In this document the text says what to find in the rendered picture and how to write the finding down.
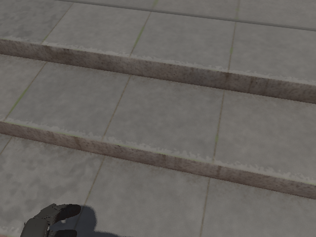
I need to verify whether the left robot hand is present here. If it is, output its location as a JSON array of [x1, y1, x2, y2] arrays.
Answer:
[[20, 203, 81, 237]]

